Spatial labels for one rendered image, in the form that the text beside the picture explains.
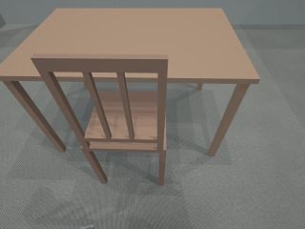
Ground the chair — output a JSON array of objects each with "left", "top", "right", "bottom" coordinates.
[{"left": 30, "top": 53, "right": 169, "bottom": 186}]

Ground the table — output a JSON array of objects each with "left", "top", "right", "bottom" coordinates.
[{"left": 0, "top": 8, "right": 260, "bottom": 156}]

